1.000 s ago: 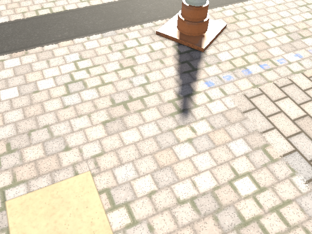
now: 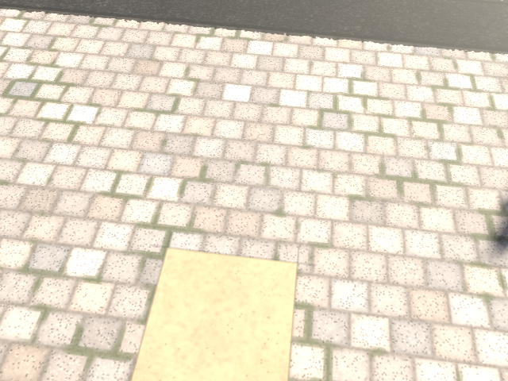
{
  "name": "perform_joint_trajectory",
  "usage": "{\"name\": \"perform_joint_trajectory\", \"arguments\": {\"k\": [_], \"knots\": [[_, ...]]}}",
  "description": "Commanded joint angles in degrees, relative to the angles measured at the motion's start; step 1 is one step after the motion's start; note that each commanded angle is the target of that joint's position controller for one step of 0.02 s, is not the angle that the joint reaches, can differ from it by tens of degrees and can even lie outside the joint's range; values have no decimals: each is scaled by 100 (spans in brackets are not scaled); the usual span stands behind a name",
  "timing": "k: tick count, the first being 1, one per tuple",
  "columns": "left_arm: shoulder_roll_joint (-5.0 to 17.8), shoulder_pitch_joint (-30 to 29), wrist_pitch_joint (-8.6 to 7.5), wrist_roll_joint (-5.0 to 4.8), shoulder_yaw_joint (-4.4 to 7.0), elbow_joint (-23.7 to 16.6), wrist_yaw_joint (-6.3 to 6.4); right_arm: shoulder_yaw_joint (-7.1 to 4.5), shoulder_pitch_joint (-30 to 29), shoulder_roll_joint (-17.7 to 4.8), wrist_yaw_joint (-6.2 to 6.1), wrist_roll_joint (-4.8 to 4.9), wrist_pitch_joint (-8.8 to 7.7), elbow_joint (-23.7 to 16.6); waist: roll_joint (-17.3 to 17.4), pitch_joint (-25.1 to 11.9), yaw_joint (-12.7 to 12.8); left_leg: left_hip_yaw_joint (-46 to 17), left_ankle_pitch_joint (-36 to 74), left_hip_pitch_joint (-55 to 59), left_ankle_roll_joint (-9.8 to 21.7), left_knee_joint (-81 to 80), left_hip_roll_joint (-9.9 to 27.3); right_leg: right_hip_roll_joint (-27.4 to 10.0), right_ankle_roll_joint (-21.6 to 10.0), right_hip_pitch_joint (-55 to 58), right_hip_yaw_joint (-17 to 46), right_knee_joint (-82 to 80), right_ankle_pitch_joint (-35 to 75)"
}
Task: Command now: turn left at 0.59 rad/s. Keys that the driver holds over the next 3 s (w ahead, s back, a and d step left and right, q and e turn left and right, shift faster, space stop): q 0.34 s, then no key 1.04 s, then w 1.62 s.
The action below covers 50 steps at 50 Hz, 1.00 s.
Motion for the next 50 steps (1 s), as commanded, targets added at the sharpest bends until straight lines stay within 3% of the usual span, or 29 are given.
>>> {"name": "perform_joint_trajectory", "arguments": {"k": [1, 2, 3, 4, 5, 6, 8, 11, 17, 22, 26, 28, 29, 30, 31, 32, 33, 34, 36, 37, 40, 42, 43, 45, 46, 47, 50], "knots": [[938, 128, 2, -51, 285, -237, -18, -159, 486, -631, -103, -107, -203, -257, -151, -803, -284, -282, 1094, 1114, 246, -1783, -29, -1003, -332, -184, 488, 523, 1254], [473, 383, 55, 46, 181, -388, -53, -268, 547, -1266, -184, -159, -294, -347, 1527, -773, -112, -2417, 2239, 1718, 563, -2268, 1564, -309, 111, -1497, -28, 2102, -1378], [464, -180, 176, 45, 131, -713, 69, -444, 861, -1834, -166, -76, -303, -366, 1612, -614, -456, -3340, 3517, 1094, 1486, -2150, 2346, 413, 209, -2122, 646, 2847, -2258], [620, -292, 234, 13, 167, -680, 93, -391, 997, -1518, -176, -35, -301, -270, 935, -522, -444, -2877, 3838, 1164, 1659, -1999, 2070, 225, 207, -2155, 1052, 3348, -1961], [598, -240, 220, -68, 172, -617, 71, -304, 656, -1230, -211, -11, -288, -298, 860, -348, -264, -2441, 3489, 986, 1546, -2028, 1692, 170, 182, -2161, 1165, 3379, -1460], [659, -154, 170, -80, 194, -516, 48, -248, 262, -1028, -241, -25, -266, -363, 759, -277, -85, -2091, 3149, 958, 1283, -2068, 1260, 106, 181, -2102, 1234, 3196, -991], [752, 44, 148, 27, 235, -398, -7, -191, 157, -867, -289, 12, -283, -415, 856, -602, -38, -1844, 3790, 1197, 1170, -1957, 958, 206, 221, -1938, 1157, 3356, -605], [628, -5, 194, -13, 216, -441, -42, -233, 436, -968, -269, 28, -331, -350, 595, -779, -95, -1948, 3810, 1410, 1176, -1907, 932, 274, 289, -1997, 1197, 3268, -460], [592, -355, 233, -18, 196, -596, 25, -282, 780, -1052, -295, -48, -317, -295, 738, -624, -284, -2592, 2873, 1396, 1313, -1933, 927, 377, 320, -2118, 1315, 2440, -603], [518, -399, 187, -72, 140, -608, 53, -236, 765, -973, -310, -121, -320, -270, 717, -715, -310, -2699, 3104, 1044, 1325, -1781, 919, 470, 183, -1439, 1256, 1849, -716], [485, -266, 148, -137, 93, -592, 84, -189, 578, -928, -315, -141, -288, -212, 767, -715, -226, -2839, 3453, 704, 1187, -1618, 856, 592, 20, -596, 1184, 1031, -815], [377, 59, 96, -134, 50, -477, 115, -141, 384, -850, -345, -78, -269, -169, 675, -701, 14, -2840, 3228, 453, 939, -1448, 678, 614, -79, 172, 1141, -199, -191], [351, 196, 37, -85, 26, -423, 152, -87, 346, -730, -371, -29, -280, -152, 514, -692, 107, -2780, 2564, 127, 667, -1338, 499, 422, -139, 762, 1314, -1080, 501], [628, 91, -33, 24, 35, -488, 205, 9, 589, -404, -371, -29, -317, -149, -326, -785, -77, -2295, 1350, -221, 341, -753, 92, -572, -297, 1152, 2346, -1581, 533], [1041, -363, -55, 0, 63, -661, 172, 17, 933, -363, -394, -5, -325, -125, -984, -655, -341, -1403, -323, -653, 163, -320, -795, -1548, -819, 934, 3469, -1663, 1703], [928, -136, -53, -29, 69, -512, 128, -90, 770, -757, -423, -101, -270, -20, -865, -688, -103, -1146, -944, -203, 110, 454, -609, -1716, -1385, 304, 3455, -1485, 1879], [623, -241, -87, -58, -30, -479, 86, -111, 678, -764, -402, -78, -246, 25, -634, -500, -180, -1176, -751, -166, 70, 744, -541, -1421, -1391, 156, 3163, -1505, 1827], [469, -413, -105, -66, -80, -460, 73, -98, 648, -659, -373, -59, -232, 114, -596, -376, -238, -1154, -503, -131, 3, 839, -487, -1087, -1218, 68, 2741, -1489, 1692], [451, -428, -129, -49, -102, -382, 109, -59, 706, -533, -304, -72, -205, 242, -840, -449, -265, -993, -281, -124, -115, 744, -450, -703, -991, 339, 2265, -1307, 2231], [474, -343, -125, -46, -98, -320, 106, -24, 699, -464, -294, -66, -200, 318, -798, -503, -229, -862, -307, -81, -164, 540, -440, -614, -963, 483, 2133, -1193, 2530], [508, -86, -101, -42, -83, -134, 72, 67, 473, -307, -339, -8, -184, 441, -807, -632, -52, -553, -189, 169, -187, -414, -311, -568, -965, 803, 2127, -959, 2755], [553, -74, -73, -49, -61, -27, 66, 95, 521, -283, -393, 18, -195, 590, -804, -654, -109, -420, 433, 530, -123, -1332, -295, -497, -862, 800, 2149, -815, 2712], [570, -98, -68, -65, -51, 18, 69, 113, 602, -279, -421, -4, -225, 684, -706, -663, -187, -454, 1187, 923, -79, -1944, -216, -450, -717, 626, 2124, -755, 2618], [451, 17, -135, -72, -83, 40, 36, 85, 541, -619, -479, -122, -326, 744, -274, -857, -82, -1187, 2164, 1691, 33, -1967, 416, -313, -384, 95, 2090, -733, 1873], [350, 104, -135, -123, -89, 92, 14, 56, 329, -752, -462, -55, -341, 880, 380, -602, 134, -1185, 2336, 1154, 203, -1651, 450, 35, -318, 228, 1759, -1020, 1226], [435, -29, -116, -98, -81, 212, 37, 113, 271, -505, -425, -41, -375, 902, 255, -553, -34, -1184, 2070, 970, 233, -1733, 424, 80, -274, 438, 1695, -971, 1000], [452, -54, -75, -78, -53, 412, 44, 163, 382, -455, -469, -52, -421, 1166, 329, -387, -71, -1156, 1940, 811, 182, -1902, 363, 20, -305, 558, 1698, -865, 1335]]}}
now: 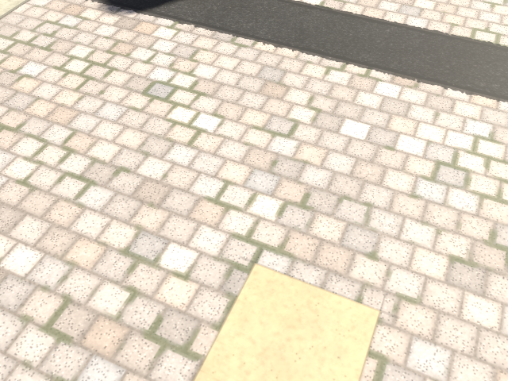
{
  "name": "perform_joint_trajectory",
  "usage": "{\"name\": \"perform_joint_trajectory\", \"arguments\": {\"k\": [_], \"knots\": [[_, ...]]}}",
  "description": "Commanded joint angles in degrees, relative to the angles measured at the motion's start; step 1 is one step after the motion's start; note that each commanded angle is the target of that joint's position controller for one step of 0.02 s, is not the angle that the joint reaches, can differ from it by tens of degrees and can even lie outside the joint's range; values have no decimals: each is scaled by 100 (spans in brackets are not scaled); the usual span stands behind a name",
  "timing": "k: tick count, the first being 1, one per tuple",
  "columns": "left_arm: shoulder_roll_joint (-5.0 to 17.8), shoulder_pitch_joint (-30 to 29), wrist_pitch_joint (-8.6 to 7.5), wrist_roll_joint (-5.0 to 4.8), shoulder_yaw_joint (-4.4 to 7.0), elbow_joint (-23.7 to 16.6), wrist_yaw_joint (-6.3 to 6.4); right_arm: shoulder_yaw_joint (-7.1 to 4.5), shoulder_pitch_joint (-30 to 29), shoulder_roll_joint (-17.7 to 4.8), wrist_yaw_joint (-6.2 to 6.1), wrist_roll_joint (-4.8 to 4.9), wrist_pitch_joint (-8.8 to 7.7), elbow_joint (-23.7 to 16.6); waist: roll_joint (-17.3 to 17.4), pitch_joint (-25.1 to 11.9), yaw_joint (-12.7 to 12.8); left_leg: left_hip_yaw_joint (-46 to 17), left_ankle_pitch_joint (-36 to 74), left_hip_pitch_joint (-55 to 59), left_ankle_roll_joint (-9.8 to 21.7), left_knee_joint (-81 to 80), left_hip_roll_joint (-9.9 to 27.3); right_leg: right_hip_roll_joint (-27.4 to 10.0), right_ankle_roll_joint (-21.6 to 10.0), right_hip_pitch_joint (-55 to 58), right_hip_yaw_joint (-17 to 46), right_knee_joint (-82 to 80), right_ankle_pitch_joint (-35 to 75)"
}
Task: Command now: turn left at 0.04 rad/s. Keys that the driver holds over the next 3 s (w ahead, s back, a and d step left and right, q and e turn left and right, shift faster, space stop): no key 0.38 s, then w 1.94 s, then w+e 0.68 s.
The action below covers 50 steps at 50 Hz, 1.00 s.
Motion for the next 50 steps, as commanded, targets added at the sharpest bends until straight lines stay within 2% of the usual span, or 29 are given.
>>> {"name": "perform_joint_trajectory", "arguments": {"k": [1, 9, 19, 20, 22, 23, 24, 25, 26, 27, 29, 30, 31, 32, 33, 34, 35, 36, 37, 38, 40, 42, 44, 47, 50], "knots": [[734, 59, -43, 7, 188, -72, 17, -97, 83, -650, -57, 4, -108, 28, 286, -182, 16, -472, 1180, -167, 166, -400, 526, -657, -147, 236, 606, -349, 1107], [638, 162, -20, -1, 146, 483, 40, -25, 82, -568, -83, 9, -135, 475, 74, -29, 24, -500, 944, -231, 244, -533, 566, -622, -61, 169, 589, -493, 769], [521, 348, -25, -5, 77, 975, 76, 50, 203, -405, -97, 15, -162, 859, 41, -9, 26, -468, 882, -281, 280, -577, 553, -639, -30, 142, 578, -496, 716], [498, 401, -21, 3, 70, 1021, 73, 54, 285, -386, -96, 9, -159, 900, 63, -129, 14, -463, 320, -258, 311, -636, 509, -572, -39, 169, 536, -485, 221], [575, 394, 11, 37, 124, 1006, 54, -45, 413, -596, -92, -1, -107, 911, 274, 28, -35, -618, -1605, -478, 547, -642, 426, -251, -153, -219, 318, -44, -1360], [559, 298, 25, 76, 133, 946, 27, -89, 517, -662, -77, -16, -78, 904, 387, 283, -109, -904, -2501, -603, 720, -781, 545, -143, -208, -698, 278, 208, -1945], [460, 143, 15, 108, 121, 854, -4, -128, 706, -709, -68, -19, -69, 927, 574, 534, -215, -1347, -3088, -599, 915, -1027, 807, -35, -219, -1178, 160, 587, -2049], [275, 37, -27, 142, 84, 764, -38, -178, 919, -773, -69, -23, -78, 983, 876, 656, -284, -1903, -3413, -464, 1144, -1354, 1209, 51, -185, -1514, -139, 1131, -1698], [202, -45, -89, 184, 67, 683, -57, -217, 986, -772, -67, -35, -107, 1003, 982, 783, -304, -2297, -3295, -465, 1344, -1552, 1587, -108, -176, -1701, -278, 1552, -1270], [279, -105, -156, 169, 94, 620, -73, -232, 981, -725, -54, -58, -151, 980, 889, 772, -293, -2407, -2951, -418, 1433, -1637, 1724, -249, -192, -1847, -209, 1810, -1233], [384, -52, -281, 122, 147, 536, -138, -279, 862, -743, -25, -73, -248, 911, 757, 624, -168, -2103, -2291, -241, 1398, -1528, 1659, -366, -242, -1835, -174, 1736, -1388], [340, 88, -334, 90, 155, 537, -159, -299, 749, -746, -15, -49, -286, 881, 789, 617, -40, -1824, -2005, -463, 1311, -1377, 1533, -361, -282, -1427, -254, 1330, -1238], [259, 409, -374, 52, 162, 631, -160, -304, 526, -690, -1, -4, -307, 817, 726, 567, 185, -1429, -1754, -919, 1153, -1173, 1283, -239, -314, -622, -431, 754, -836], [191, 992, -397, 23, 187, 856, -142, -303, 345, -627, 10, 15, -317, 740, 566, 478, 449, -1073, -1621, -1520, 1009, -773, 995, -10, -306, 435, -588, 200, -502], [329, 1594, -422, 40, 256, 1070, -96, -269, 231, -470, 19, -27, -360, 640, 109, 352, 655, -682, -1361, -2199, 853, 2, 665, -159, -301, 1427, -194, -142, -607], [861, 2346, -471, 120, 385, 1176, -38, -137, 145, 0, 75, 0, -429, 449, -1315, -31, 893, 257, -1192, -2971, 562, 1959, -53, -1577, -565, 2164, 2038, -1273, -2214], [1175, 2742, -421, 52, 465, 1364, -56, -200, 38, -244, 115, -100, -460, 290, -1532, 76, 802, 432, -1685, -3619, 538, 3144, -264, -2412, -963, 1912, 3674, -1837, -3062], [848, 2122, -407, 61, 387, 1208, -58, -240, -33, -413, 166, -187, -476, 280, -691, 577, 424, 160, -1238, -3754, 619, 3828, 159, -2364, -1027, 1344, 3432, -1804, -3137], [640, 1592, -463, 58, 334, 1002, -90, -208, -5, -261, 234, -156, -512, 333, -312, 765, 201, 117, -633, -3685, 620, 3960, 383, -2110, -960, 958, 2863, -1791, -2539], [543, 1321, -519, 53, 305, 898, -98, -184, 96, -145, 279, -117, -548, 386, -238, 695, 55, 162, -194, -3486, 559, 3884, 520, -1834, -856, 852, 2284, -1843, -1712], [339, 1390, -615, 43, 229, 944, -79, -209, 112, -187, 332, -168, -519, 414, -303, 456, -11, 388, 244, -3311, 417, 3807, 574, -1481, -733, 998, 1440, -1782, -71], [276, 1815, -656, 24, 189, 1125, -67, -218, -21, -156, 336, -154, -457, 338, -411, 283, 6, 613, 365, -3462, 328, 3814, 512, -1357, -700, 1305, 933, -1536, 1634], [231, 2078, -657, 20, 150, 1227, -51, -193, -439, -74, 329, -133, -411, 158, -443, 288, 73, 800, 479, -3609, 244, 3625, 453, -1268, -691, 1333, 625, -1455, 2569], [178, 2143, -645, 33, 95, 1255, -15, -110, -1269, 57, 337, -97, -391, -198, -472, 498, 191, 1071, 777, -3481, 185, 2652, 315, -1125, -666, 1085, 356, -1526, 3118], [250, 2217, -657, 43, 81, 1317, 24, -28, -1746, 142, 320, -35, -397, -426, -565, 574, 263, 1308, 1030, -2860, 301, 1539, 111, -1150, -651, 1007, 208, -1552, 3688]]}}
Over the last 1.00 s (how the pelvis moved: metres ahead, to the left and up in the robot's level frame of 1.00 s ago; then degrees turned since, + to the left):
0.02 0.00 0.01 18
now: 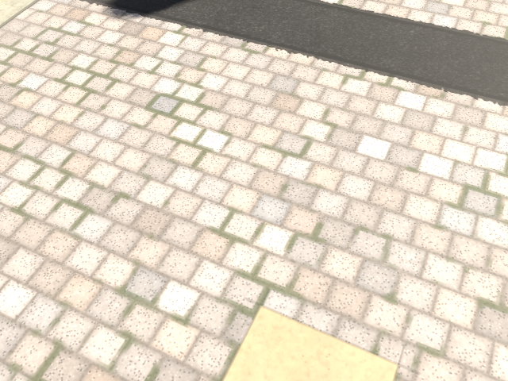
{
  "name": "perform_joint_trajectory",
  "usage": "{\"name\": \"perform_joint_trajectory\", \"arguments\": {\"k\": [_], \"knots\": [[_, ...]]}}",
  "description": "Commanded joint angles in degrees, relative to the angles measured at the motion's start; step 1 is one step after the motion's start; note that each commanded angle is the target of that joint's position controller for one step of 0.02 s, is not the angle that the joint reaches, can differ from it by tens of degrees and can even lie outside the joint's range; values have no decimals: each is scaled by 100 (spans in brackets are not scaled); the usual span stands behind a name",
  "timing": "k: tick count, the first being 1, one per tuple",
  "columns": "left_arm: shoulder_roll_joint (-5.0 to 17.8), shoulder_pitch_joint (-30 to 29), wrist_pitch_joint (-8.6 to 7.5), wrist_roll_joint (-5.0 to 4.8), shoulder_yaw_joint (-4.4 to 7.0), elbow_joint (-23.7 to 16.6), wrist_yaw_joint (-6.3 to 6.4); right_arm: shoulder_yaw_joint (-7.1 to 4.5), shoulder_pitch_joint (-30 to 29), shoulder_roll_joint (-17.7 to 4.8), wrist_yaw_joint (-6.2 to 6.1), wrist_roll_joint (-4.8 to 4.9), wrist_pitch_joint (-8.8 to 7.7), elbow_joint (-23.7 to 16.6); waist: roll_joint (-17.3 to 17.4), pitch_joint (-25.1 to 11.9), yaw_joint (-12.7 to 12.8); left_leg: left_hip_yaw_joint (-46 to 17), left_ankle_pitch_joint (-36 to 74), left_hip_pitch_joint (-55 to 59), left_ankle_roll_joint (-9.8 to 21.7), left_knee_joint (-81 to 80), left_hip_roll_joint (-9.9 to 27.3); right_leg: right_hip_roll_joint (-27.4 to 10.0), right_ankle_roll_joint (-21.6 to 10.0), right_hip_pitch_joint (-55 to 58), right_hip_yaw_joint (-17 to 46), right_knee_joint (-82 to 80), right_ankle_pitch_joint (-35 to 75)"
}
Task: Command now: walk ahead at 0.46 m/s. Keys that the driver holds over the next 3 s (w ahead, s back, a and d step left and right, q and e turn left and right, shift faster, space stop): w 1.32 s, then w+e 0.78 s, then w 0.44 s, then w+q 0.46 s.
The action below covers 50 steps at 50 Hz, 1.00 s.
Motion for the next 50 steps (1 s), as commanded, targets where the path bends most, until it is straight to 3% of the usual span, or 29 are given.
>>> {"name": "perform_joint_trajectory", "arguments": {"k": [1, 3, 4, 5, 6, 7, 8, 9, 10, 11, 13, 16, 19, 23, 28, 31, 32, 33, 34, 35, 36, 37, 38, 40, 42, 44, 47, 50], "knots": [[854, 332, -59, 8, 115, -44, 56, 49, -807, -135, -27, 54, -69, -578, -775, 618, -35, 402, 201, 354, 146, -889, -330, -1391, -341, -573, 448, -43, 4610], [962, 147, -85, 2, 138, -52, 74, -22, -338, -332, -103, 55, -96, -517, -814, 314, -330, 403, 60, 1076, 387, -1098, -546, -1491, -263, -347, 343, 577, 6082], [1023, 44, -79, 5, 159, -68, 89, -90, 232, -467, -145, 58, -129, -358, -827, 4, -587, 341, -60, 1608, 502, -1177, -662, -1510, -227, -218, 314, 1217, 6620], [1086, -87, -55, 1, 180, -99, 86, -175, 1063, -600, -191, 69, -173, -94, -826, -418, -922, 248, -16, 2404, 628, -1443, -707, -1494, -209, -242, 290, 2133, 6597], [1101, -217, -38, -32, 186, -144, 61, -266, 1885, -752, -247, 11, -216, 143, -701, -789, -1301, -52, 29, 3552, 775, -1796, -399, -1342, -179, -878, 187, 3300, 5614], [782, -79, -37, -24, 122, -303, 28, -406, 2683, -1259, -292, -121, -226, 263, 65, -1432, -1379, -1714, -876, 4697, 1058, -1858, 1046, -909, -158, -1925, -60, 5150, 2906], [473, 506, 0, -164, 142, -281, -45, -443, 2456, -1322, -228, -71, -148, 202, 1045, -1830, -877, -4674, -1351, 5490, 1937, -2788, 2190, 171, 3, -3746, 164, 7137, -1119], [913, -40, 31, -20, 237, -397, -19, -412, 1760, -1095, -167, 104, -149, 115, 157, -996, -724, -4220, -1975, 4720, 1794, -3147, 1924, -285, -131, -4286, 588, 7217, -616], [926, -574, 5, 10, 267, -569, -52, -311, 1263, -715, -146, 130, -193, 8, -28, -313, -599, -3418, -1847, 3888, 1650, -3356, 1745, -511, -151, -4352, 546, 6943, -129], [814, -742, 1, 6, 270, -605, -67, -234, 1113, -412, -135, 84, -258, 50, -308, 141, -395, -2843, -1125, 3156, 1469, -3557, 1509, -695, -140, -4116, 523, 6581, 82], [575, -653, 145, 111, 255, -592, -125, -127, 1229, -156, -188, 52, -381, 214, -204, 189, -82, -2009, -205, 2479, 1173, -3668, 1101, -882, -19, -3525, 524, 6043, 176], [518, -919, 286, 129, 275, -732, -192, -136, 1679, -350, -213, 73, -501, 400, -36, 243, 2, -1437, 578, 2410, 1108, -3790, 896, -953, 141, -3713, 304, 5532, 391], [615, -1813, 333, 117, 288, -1067, -226, -124, 2025, -441, -212, 88, -488, 451, 8, 409, -167, -1114, 1024, 2644, 990, -3930, 739, -1055, 287, -4316, 64, 4776, 1042], [510, -2778, 303, 29, 220, -1401, -248, -71, 2476, -385, -224, 97, -468, 526, 119, 403, -458, -772, 1933, 3048, 734, -3822, 571, -880, 361, -4265, -240, 3406, 1739], [580, -3436, 254, 13, 206, -1670, -220, -65, 2903, -453, -302, 17, -422, 673, 228, 398, -649, -777, 2713, 4141, 792, -3481, 858, -640, 165, -4342, -361, 2540, 1610], [736, -2935, 176, 21, 286, -1592, -162, -101, 2670, -584, -349, -17, -412, 659, 315, 146, -286, -645, 4407, 4401, 714, -2671, 981, -323, -130, -3470, -439, 2177, 915], [843, -2293, 138, 23, 352, -1391, -119, -118, 2600, -640, -346, -20, -401, 657, 337, -167, -20, -603, 4866, 4385, 656, -1964, 941, -162, -252, -2766, -458, 1984, 811], [974, -1330, 83, 68, 436, -1072, -67, -119, 2462, -650, -332, 23, -386, 622, 217, -624, 405, -439, 4487, 3946, 558, -900, 767, -179, -404, -1563, -413, 1591, 1137], [1415, -330, 48, 216, 572, -861, 0, -63, 2407, -482, -307, 87, -406, 430, -200, -1289, 729, -276, 2621, 2740, 471, 697, 508, -1295, -703, -49, 774, 1582, 720], [1868, -144, 87, 270, 692, -828, -30, 10, 3144, 85, -239, 284, -385, 382, -1480, -1885, 328, -52, -2027, 640, 219, 2867, -639, -2921, -1599, 1321, 3660, 1070, 643], [1565, -553, 153, 27, 653, -858, -100, -151, 2750, -507, -265, 127, -356, 413, -535, -1540, 276, -843, -2040, 145, 323, 3269, -424, -2643, -1493, 859, 3868, 684, 249], [1253, -1182, 142, -33, 560, -954, -118, -176, 2240, -486, -247, 100, -380, 220, -453, -658, 41, -848, -1494, -61, 336, 3078, -161, -2468, -1294, 7, 2927, 512, 328], [935, -1463, 91, -8, 485, -974, -139, -168, 1972, -392, -234, 81, -400, 162, -205, -238, -83, -817, -1162, 82, 318, 2791, 20, -2214, -1125, -664, 2357, 300, 913], [585, -1474, 13, -7, 372, -822, -94, -167, 2000, -203, -175, -49, -268, 168, -332, -36, -398, -774, -942, 590, 214, 2273, 228, -1749, -776, -1407, 1514, 83, 1554], [645, -1128, -77, -19, 367, -654, -74, -169, 2009, -72, -109, -78, -156, 154, -396, -59, -480, -653, -864, 694, 113, 2043, 230, -1635, -750, -1530, 1197, 3, 2089], [830, -914, -114, -36, 396, -568, -64, -176, 1646, -79, -71, -91, -84, 13, -426, 73, -494, -531, -591, 383, 14, 1753, 313, -1552, -741, -1563, 949, -144, 2187], [840, -604, -97, -38, 369, -506, -64, -170, 800, -151, -45, -63, -53, -292, -464, 280, -330, -358, 22, -119, -117, 1023, 413, -1421, -669, -1415, 721, -297, 2399], [819, -328, -88, -36, 335, -451, -59, -112, 118, -86, -34, -2, -75, -523, -501, 343, -155, -177, 490, -55, -165, 19, 325, -1312, -560, -1227, 498, -286, 2787]]}}
Over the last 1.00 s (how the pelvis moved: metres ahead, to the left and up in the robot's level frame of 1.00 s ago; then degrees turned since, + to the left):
0.18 -0.04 0.00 -1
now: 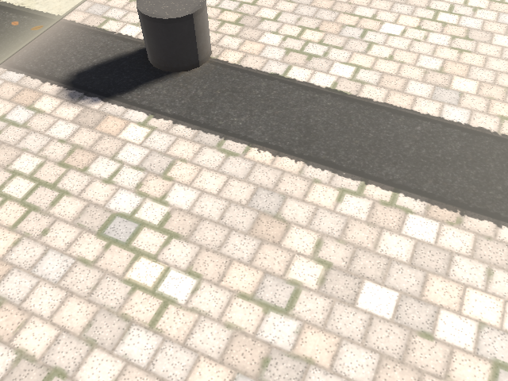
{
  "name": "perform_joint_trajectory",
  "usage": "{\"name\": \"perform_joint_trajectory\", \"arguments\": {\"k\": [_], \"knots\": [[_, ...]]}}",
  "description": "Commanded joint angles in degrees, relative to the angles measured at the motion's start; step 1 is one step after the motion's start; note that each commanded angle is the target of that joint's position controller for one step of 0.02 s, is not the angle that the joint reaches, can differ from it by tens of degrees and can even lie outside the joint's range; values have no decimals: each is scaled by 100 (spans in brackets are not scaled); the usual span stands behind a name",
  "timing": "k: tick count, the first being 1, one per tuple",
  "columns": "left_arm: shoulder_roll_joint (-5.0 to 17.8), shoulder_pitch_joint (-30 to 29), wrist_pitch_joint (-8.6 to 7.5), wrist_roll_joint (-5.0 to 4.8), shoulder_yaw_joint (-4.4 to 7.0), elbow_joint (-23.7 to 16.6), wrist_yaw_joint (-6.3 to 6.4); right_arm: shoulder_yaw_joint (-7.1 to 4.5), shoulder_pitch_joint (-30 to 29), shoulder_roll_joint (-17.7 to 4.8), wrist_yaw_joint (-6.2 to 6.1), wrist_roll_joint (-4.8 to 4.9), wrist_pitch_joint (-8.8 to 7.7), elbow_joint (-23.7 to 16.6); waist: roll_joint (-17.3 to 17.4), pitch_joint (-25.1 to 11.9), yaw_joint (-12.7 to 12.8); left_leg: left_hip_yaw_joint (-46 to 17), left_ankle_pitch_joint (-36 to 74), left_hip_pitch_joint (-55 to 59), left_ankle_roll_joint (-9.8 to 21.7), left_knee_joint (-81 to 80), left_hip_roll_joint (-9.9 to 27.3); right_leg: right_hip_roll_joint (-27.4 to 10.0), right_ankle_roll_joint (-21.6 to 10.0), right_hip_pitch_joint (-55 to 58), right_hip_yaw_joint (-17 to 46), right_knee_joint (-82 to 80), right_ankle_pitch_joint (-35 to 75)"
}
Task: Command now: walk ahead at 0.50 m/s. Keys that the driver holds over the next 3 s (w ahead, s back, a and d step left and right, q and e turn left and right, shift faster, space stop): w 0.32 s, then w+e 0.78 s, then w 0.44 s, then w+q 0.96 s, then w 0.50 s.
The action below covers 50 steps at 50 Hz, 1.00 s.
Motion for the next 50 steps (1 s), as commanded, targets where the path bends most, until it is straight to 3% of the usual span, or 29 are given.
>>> {"name": "perform_joint_trajectory", "arguments": {"k": [1, 5, 8, 10, 11, 12, 13, 14, 15, 16, 18, 20, 23, 28, 33, 36, 38, 39, 40, 41, 42, 43, 44, 45, 47, 50], "knots": [[646, 240, -82, -3, 71, -203, 26, 41, -554, -103, 17, 50, -42, -424, -569, 340, 6, 320, 511, 7, -49, -827, -152, -1437, -461, -247, 796, -572, 2246], [685, 594, -50, 49, 69, -64, 80, 57, -1091, -165, -4, 62, -80, -633, -617, 409, 169, 419, 430, -42, 109, -1488, -304, -1656, -533, 494, 787, -371, 2629], [774, 478, -23, 93, 98, -31, 134, 11, -979, -264, -28, 62, -152, -683, -628, 356, -17, 456, -131, 369, 358, -1867, -478, -1820, -481, 861, 711, 117, 3670], [871, 299, -1, 91, 127, -41, 140, -93, 46, -413, -99, 51, -225, -362, -633, -163, -466, 593, -360, 1676, 581, -2236, -838, -1709, -337, 806, 549, 1306, 4911], [844, 201, 12, 52, 113, -81, 127, -184, 1026, -576, -153, -13, -286, -38, -467, -673, -867, 467, -96, 2979, 748, -2500, -747, -1485, -220, 241, 360, 2424, 4430], [563, 274, 1, -79, 27, -299, 85, -326, 1974, -1090, -220, -167, -323, 124, 180, -1426, -1083, -1154, -589, 4644, 1154, -2576, 622, -1081, -43, -1257, 97, 4232, 2380], [276, 854, 21, -193, 13, -299, 46, -413, 2073, -1425, -162, -139, -268, 148, 1119, -1929, -790, -3735, -573, 5531, 1891, -3277, 1913, -47, 97, -2906, 174, 6043, -1973], [728, 330, 62, -36, 146, -321, 64, -361, 1542, -1135, -122, 68, -204, 92, 223, -1316, -649, -3490, -1100, 4924, 1691, -3493, 1572, -415, 2, -3367, 845, 6349, -1579], [672, -145, 32, -2, 148, -485, 33, -259, 963, -783, -105, 114, -214, -6, 72, -524, -471, -2636, -996, 4041, 1501, -3686, 1379, -644, -4, -3481, 818, 6134, -1028], [572, -355, 22, 12, 141, -518, 14, -182, 692, -505, -88, 91, -257, -28, -85, -189, -319, -2080, -549, 3436, 1305, -3902, 1096, -829, 5, -3295, 795, 5805, -690], [371, -163, 173, 109, 129, -428, -43, -80, 696, -183, -144, 93, -341, 91, 62, -42, -40, -1201, -17, 2766, 970, -4143, 738, -973, 109, -2770, 807, 5385, -485], [295, -185, 295, 121, 143, -444, -98, -83, 1038, -271, -173, 97, -448, 235, 92, -14, 23, -811, 459, 2655, 902, -4257, 677, -951, 173, -2743, 768, 5257, -344], [333, -799, 397, 109, 153, -668, -148, -107, 1333, -433, -194, 93, -504, 311, 97, 205, -26, -321, 592, 2747, 772, -4466, 616, -1040, 243, -3357, 738, 4933, 256], [283, -1827, 369, 57, 88, -1054, -201, -53, 1658, -380, -235, 98, -506, 352, 98, 376, -222, 395, 1406, 3096, 526, -4464, 460, -966, 299, -3672, 438, 3632, 1155], [229, -2618, 347, 83, 4, -1425, -232, -55, 2163, -461, -345, 79, -456, 525, 121, 462, -450, 837, 2525, 3965, 497, -4133, 676, -790, 100, -3584, -141, 2534, 1053], [341, -2380, 341, 105, 63, -1439, -208, -92, 2084, -631, -418, 59, -388, 529, 286, 218, -236, 1116, 4577, 4392, 448, -3310, 805, -418, -210, -2998, -435, 2291, 333], [524, -1626, 331, 119, 169, -1243, -175, -145, 1939, -795, -436, 32, -306, 472, 435, -231, 104, 1248, 5545, 4446, 471, -2037, 863, -59, -502, -2156, -552, 2161, -202], [681, -974, 297, 152, 260, -1051, -160, -168, 1869, -863, -410, 44, -264, 408, 394, -580, 385, 1294, 5106, 4122, 443, -978, 840, 66, -675, -1304, -450, 1780, -171], [1058, -181, 273, 236, 417, -865, -106, -172, 1667, -867, -364, 90, -269, 233, 32, -990, 822, 1345, 3618, 3004, 294, 624, 696, -477, -996, 12, 446, 1347, -316], [1680, -217, 293, 238, 568, -951, -46, -58, 1874, -197, -225, 145, -300, -146, -1299, -1417, 379, 1219, -1918, 453, -6, 2778, -414, -2294, -1868, 1784, 3346, 1166, 70], [1692, -63, 389, 54, 573, -950, -50, -142, 1208, -632, -180, 124, -369, -392, -740, -1599, 588, -66, -2322, -476, -21, 3497, -818, -2514, -2166, 1891, 4712, 420, -128], [1505, -488, 409, 10, 519, -953, -6, -121, 775, -620, -149, 147, -457, -575, -468, -704, 387, -292, -1689, -961, 34, 3171, -368, -2401, -1900, 1256, 3781, 248, -22], [1186, -762, 391, -10, 443, -990, -2, -122, 775, -655, -153, 155, -509, -569, -76, -317, 161, -255, -1290, -665, 26, 2617, -181, -2173, -1609, 529, 3256, 101, 533], [1015, -1016, 350, -12, 391, -1034, 15, -136, 835, -635, -173, 102, -464, -516, 143, -77, -92, -248, -1177, -290, -40, 2178, -52, -1867, -1368, -47, 2760, 40, 1193], [898, -1091, 236, -69, 319, -1057, 47, -120, 1021, -512, -145, -72, -228, -530, 3, -146, -345, -244, -1183, 290, -230, 1675, 23, -1467, -1206, -583, 2171, -7, 1955], [1172, -759, 129, -90, 369, -1014, 29, -99, 688, -436, -91, -99, -36, -746, -204, -117, -335, -58, -871, 185, -428, 1053, 8, -1203, -1123, -791, 1918, -61, 2408]]}}
Over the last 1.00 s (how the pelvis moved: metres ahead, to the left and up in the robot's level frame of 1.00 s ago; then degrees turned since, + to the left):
0.56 -0.03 0.01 0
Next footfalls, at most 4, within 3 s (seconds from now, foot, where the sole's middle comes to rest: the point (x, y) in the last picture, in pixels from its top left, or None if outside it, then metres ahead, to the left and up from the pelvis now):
0.22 left None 0.29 0.11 -0.78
0.80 right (305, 358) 0.56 -0.06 -0.78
1.34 left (293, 244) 0.91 -0.04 -0.78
1.84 right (382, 212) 1.04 -0.34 -0.78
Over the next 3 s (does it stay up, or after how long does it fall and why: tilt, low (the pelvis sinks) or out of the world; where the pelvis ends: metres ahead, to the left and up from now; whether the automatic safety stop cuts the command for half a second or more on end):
stays up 1.55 -0.26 -0.02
